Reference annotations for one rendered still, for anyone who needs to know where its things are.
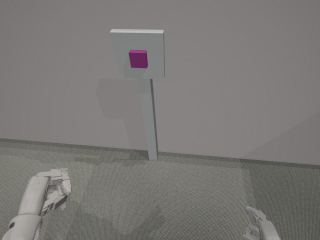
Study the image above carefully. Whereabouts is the left robot hand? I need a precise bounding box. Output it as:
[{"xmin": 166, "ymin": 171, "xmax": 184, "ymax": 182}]
[{"xmin": 17, "ymin": 168, "xmax": 71, "ymax": 217}]

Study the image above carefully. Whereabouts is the panel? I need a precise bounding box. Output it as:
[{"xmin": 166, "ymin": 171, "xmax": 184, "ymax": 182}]
[{"xmin": 109, "ymin": 29, "xmax": 165, "ymax": 161}]

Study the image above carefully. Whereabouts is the left robot forearm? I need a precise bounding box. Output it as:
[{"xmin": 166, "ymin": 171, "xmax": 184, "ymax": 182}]
[{"xmin": 2, "ymin": 214, "xmax": 43, "ymax": 240}]

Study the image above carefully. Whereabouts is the right robot hand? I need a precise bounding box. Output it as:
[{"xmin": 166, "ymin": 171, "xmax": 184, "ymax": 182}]
[{"xmin": 242, "ymin": 206, "xmax": 281, "ymax": 240}]

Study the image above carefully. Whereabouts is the button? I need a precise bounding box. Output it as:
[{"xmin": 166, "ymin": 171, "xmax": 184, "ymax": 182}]
[{"xmin": 129, "ymin": 50, "xmax": 148, "ymax": 69}]

